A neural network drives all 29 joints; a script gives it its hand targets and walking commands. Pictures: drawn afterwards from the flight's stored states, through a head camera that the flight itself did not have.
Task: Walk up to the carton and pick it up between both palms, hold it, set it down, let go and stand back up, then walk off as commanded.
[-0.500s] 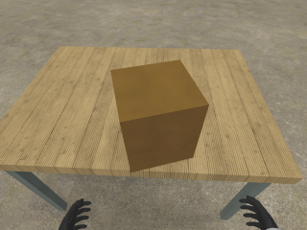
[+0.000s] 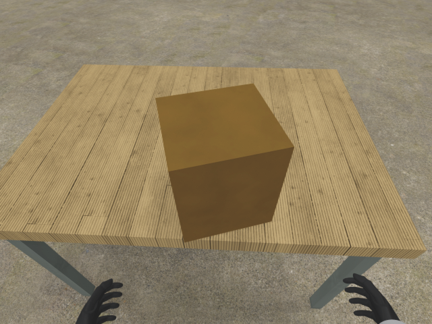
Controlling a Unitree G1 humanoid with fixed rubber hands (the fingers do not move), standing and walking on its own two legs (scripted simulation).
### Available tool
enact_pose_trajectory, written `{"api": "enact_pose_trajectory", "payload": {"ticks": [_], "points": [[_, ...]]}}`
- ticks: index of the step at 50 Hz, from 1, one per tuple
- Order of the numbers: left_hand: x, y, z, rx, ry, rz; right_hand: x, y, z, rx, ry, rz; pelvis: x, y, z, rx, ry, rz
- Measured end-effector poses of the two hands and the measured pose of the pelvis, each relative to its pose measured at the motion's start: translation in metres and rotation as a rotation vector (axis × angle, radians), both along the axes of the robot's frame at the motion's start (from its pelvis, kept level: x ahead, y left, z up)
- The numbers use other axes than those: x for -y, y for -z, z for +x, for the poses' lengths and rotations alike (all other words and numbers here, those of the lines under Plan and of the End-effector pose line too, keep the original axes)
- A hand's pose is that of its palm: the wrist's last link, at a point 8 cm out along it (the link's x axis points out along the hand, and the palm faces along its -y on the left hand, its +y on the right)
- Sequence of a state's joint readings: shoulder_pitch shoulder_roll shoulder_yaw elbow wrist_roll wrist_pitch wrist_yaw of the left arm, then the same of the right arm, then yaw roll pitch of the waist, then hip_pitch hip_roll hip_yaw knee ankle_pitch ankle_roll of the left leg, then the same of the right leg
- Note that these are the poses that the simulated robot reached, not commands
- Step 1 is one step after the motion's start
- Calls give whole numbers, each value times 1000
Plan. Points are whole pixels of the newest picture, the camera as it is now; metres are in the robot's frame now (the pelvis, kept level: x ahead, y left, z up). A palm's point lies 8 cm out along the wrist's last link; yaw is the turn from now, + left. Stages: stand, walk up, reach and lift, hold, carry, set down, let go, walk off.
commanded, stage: stand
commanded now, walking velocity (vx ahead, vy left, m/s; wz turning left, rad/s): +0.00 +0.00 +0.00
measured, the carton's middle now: (218, 164) +0.43 +0.01 +0.04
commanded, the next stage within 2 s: walk up in 1.90 s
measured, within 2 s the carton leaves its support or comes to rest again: neither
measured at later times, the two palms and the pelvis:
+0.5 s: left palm out of the picture +0.15 +0.25 -0.07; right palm (386, 321) +0.15 -0.28 -0.06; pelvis -0.01 +0.00 +0.00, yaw +0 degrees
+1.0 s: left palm out of the picture +0.14 +0.26 -0.07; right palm out of the picture +0.13 -0.29 -0.06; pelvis -0.02 +0.00 +0.00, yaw +0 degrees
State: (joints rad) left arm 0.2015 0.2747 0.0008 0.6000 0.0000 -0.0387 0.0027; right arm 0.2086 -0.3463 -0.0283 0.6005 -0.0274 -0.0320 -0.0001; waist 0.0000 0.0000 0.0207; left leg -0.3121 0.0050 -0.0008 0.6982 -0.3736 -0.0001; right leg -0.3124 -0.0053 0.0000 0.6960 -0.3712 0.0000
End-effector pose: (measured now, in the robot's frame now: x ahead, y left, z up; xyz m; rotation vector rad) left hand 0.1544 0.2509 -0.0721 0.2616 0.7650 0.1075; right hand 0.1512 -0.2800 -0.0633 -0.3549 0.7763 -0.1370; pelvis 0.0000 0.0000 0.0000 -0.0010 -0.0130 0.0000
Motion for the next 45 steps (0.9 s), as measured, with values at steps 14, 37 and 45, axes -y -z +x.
{"api": "enact_pose_trajectory", "payload": {"ticks": [14,37,45], "points": [[-3,-1,-1,3,2,9,1,-1,-1,6,-1,-3,0,0,-2,3,0,0],[-5,-4,-11,18,3,15,3,-2,-13,12,1,-6,0,0,-12,17,0,0],[-6,-5,-14,22,4,19,4,-1,-18,5,4,-9,0,0,-16,22,0,0]]}}
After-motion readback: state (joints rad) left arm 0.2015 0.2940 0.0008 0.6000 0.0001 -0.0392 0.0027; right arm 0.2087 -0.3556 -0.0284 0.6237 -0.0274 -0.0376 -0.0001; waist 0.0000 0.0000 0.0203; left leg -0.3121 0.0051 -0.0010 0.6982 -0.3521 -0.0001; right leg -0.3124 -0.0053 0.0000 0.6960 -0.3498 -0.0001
